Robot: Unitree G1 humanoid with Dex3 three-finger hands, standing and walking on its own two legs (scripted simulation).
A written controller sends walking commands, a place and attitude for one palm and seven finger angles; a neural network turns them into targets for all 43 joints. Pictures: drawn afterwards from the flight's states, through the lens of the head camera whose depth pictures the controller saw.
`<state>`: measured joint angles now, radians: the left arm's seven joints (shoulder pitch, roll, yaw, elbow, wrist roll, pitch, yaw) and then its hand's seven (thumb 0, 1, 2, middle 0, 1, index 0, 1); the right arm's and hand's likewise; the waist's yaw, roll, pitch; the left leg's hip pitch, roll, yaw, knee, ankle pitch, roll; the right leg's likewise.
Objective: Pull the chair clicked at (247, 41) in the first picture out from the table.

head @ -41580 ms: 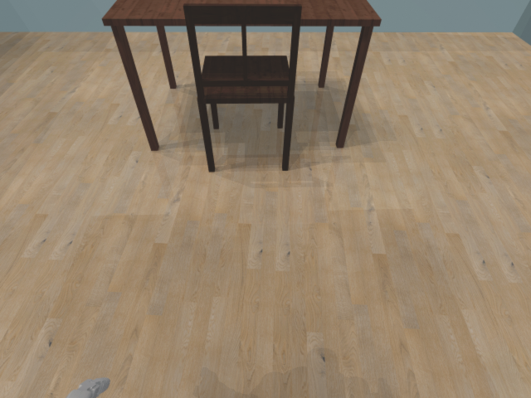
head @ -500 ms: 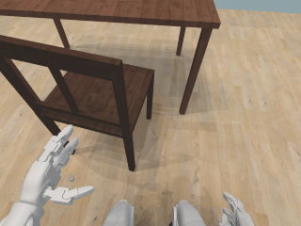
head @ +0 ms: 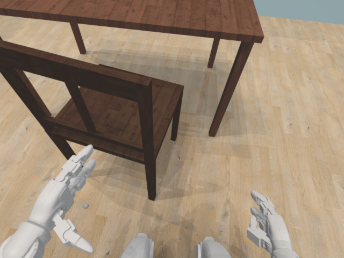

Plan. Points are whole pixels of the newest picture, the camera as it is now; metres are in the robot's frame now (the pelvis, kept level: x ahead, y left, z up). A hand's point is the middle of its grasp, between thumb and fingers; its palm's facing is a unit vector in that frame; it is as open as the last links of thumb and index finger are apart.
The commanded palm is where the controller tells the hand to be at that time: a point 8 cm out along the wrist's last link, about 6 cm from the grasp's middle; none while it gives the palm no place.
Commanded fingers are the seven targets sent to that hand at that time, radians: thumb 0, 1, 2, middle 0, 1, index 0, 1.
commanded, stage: raise the hand toward the chair's back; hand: left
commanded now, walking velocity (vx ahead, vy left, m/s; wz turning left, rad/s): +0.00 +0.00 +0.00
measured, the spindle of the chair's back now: (82, 109) +0.51 +0.29 -0.02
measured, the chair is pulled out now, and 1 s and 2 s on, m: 0.23 0.23 0.23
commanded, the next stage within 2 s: aim the fingers beside a spindle in 0.68 s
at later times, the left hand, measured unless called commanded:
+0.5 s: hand (84, 186) +0.25 +0.19 +0.06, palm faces -0.20 -0.98 -0.07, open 16.9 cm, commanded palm +0.23 +0.25 +0.06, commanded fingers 0.00 -0.50 0.30 -0.06 -0.08 -0.06 -0.08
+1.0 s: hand (96, 195) +0.24 +0.17 +0.04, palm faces -0.27 -0.96 -0.04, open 16.9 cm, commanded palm +0.24 +0.23 +0.05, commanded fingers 0.00 -0.50 0.30 -0.06 -0.08 -0.06 -0.08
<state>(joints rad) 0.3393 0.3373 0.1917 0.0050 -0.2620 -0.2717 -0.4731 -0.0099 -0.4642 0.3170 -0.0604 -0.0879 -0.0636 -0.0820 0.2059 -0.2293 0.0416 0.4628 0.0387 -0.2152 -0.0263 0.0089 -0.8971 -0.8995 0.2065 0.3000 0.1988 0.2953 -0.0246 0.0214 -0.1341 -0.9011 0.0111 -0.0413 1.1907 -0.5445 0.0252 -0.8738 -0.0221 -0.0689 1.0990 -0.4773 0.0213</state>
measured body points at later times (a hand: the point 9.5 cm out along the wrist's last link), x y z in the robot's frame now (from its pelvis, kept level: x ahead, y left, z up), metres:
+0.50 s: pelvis +0.01 -0.01 +0.00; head +0.08 +0.00 +0.45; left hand +0.25 +0.25 +0.07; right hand +0.18 -0.26 -0.06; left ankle +0.02 +0.10 -0.65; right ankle +0.03 -0.14 -0.65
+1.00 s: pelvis +0.00 -0.02 +0.00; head +0.06 +0.00 +0.44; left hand +0.25 +0.22 +0.04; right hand +0.17 -0.26 -0.07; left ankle +0.02 +0.10 -0.65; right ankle +0.03 -0.14 -0.65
